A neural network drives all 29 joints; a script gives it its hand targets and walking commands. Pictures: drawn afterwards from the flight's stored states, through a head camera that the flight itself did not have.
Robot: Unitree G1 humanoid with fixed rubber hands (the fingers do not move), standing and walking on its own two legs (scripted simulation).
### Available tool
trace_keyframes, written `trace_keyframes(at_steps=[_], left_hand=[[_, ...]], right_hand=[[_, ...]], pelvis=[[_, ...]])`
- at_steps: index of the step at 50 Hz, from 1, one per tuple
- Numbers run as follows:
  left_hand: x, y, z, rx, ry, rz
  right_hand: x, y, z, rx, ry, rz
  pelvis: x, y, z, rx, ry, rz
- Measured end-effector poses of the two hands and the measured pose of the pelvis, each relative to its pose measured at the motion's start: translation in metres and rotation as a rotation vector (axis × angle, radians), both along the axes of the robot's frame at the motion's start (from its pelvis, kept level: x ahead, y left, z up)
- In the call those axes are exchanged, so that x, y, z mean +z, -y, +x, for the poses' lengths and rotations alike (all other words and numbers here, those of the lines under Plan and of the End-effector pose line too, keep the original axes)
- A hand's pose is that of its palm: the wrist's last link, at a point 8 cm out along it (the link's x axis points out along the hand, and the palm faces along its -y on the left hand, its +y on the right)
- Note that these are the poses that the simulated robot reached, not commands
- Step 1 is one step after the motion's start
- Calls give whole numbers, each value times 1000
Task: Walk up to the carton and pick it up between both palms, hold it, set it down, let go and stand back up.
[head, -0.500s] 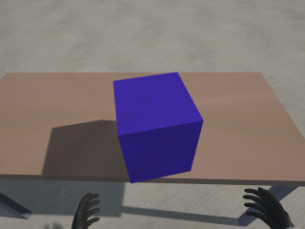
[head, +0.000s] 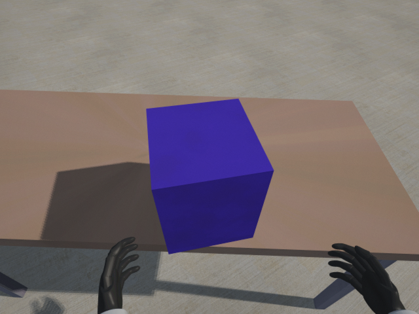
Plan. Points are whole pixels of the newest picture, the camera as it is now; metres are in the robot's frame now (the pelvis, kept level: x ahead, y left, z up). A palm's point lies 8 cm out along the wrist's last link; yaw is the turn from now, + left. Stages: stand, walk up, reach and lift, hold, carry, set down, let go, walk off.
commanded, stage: reach and lift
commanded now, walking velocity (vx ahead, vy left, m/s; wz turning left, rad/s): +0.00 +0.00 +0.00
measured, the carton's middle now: (203, 177) +0.40 +0.05 +0.03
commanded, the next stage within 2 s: none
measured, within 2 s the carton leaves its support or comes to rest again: neither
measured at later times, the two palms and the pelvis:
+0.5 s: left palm (111, 248) +0.22 +0.19 +0.07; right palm (359, 245) +0.24 -0.23 +0.04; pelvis -0.01 +0.00 +0.00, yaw -1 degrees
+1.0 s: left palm (104, 209) +0.26 +0.20 +0.12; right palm (353, 199) +0.31 -0.22 +0.09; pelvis -0.02 +0.00 +0.00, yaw -1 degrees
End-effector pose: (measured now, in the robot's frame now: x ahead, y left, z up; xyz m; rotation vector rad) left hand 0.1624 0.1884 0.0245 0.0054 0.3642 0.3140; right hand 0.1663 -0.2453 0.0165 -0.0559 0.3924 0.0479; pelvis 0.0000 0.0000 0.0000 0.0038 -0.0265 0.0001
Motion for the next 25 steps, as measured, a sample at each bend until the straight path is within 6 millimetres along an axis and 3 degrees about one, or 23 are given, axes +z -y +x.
trace_keyframes(at_steps=[9,25], left_hand=[[10,3,12,-1,10,-6],[49,-6,58,-1,29,0]], right_hand=[[6,-7,16,4,23,36],[27,-15,75,7,68,52]], pelvis=[[1,-1,-9,-6,7,4],[2,-4,-12,-18,-10,4]])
